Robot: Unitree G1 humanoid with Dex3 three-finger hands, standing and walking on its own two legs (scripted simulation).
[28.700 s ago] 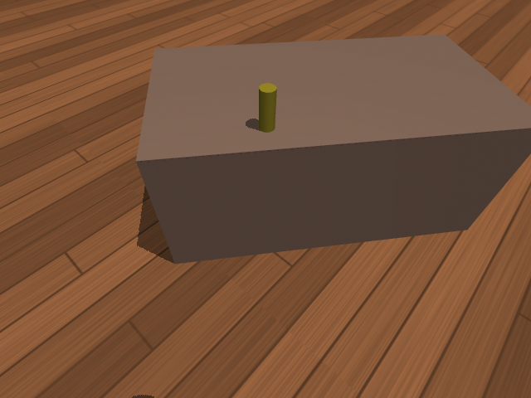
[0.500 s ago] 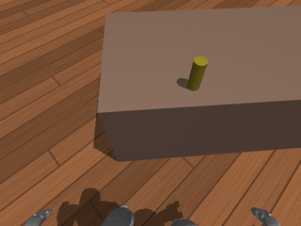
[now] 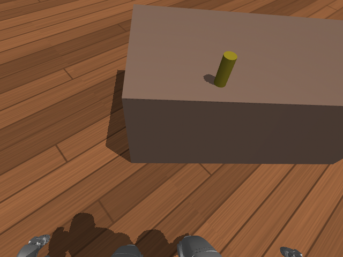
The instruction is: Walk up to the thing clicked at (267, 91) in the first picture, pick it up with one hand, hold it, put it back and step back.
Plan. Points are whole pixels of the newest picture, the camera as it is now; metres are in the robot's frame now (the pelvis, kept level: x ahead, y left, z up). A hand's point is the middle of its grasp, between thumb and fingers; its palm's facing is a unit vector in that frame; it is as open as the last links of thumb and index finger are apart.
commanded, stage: step back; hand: right
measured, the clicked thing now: (224, 70) +0.79 -0.20 -0.09
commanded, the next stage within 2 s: stand in 1.94 s
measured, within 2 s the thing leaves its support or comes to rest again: neither
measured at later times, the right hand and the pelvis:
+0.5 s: hand out of the picture -0.09 -0.31 -0.17, palm faces -0.09 +0.91 -0.40, open 7.4 cm; pelvis -0.17 -0.04 -0.02, yaw +3 degrees
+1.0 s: hand out of the picture -0.23 -0.36 -0.16, palm faces -0.07 +0.92 -0.38, open 7.4 cm; pelvis -0.33 -0.08 -0.01, yaw +2 degrees
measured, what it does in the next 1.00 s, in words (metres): walks backwards: right foot, then left foot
